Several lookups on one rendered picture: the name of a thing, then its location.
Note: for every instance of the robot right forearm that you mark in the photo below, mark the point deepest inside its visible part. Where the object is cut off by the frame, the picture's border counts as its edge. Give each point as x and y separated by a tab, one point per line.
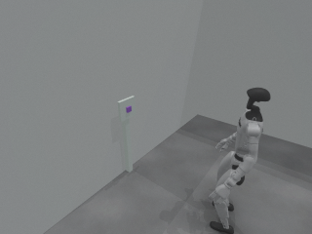
232	138

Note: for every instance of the left robot hand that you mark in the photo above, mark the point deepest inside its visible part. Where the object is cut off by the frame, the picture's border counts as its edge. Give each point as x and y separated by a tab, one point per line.
221	191

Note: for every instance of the right robot hand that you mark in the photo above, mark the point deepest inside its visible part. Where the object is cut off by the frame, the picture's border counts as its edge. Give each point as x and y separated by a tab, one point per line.
225	144

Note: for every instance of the robot left forearm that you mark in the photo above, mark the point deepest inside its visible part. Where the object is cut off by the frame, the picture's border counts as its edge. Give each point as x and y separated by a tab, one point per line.
243	169

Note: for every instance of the panel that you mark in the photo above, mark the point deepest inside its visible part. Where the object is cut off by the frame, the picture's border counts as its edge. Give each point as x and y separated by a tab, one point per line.
124	118

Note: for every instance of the robot right foot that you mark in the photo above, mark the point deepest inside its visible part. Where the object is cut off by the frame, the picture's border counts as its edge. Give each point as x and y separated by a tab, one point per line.
230	207

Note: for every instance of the robot right thigh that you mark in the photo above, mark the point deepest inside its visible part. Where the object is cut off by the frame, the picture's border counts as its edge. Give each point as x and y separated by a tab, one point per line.
224	165

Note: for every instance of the button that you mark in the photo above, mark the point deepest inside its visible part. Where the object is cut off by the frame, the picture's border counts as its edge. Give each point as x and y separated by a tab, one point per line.
128	109

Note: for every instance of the robot left upper arm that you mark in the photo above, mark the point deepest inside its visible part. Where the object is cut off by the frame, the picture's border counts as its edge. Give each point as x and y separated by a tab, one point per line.
253	132

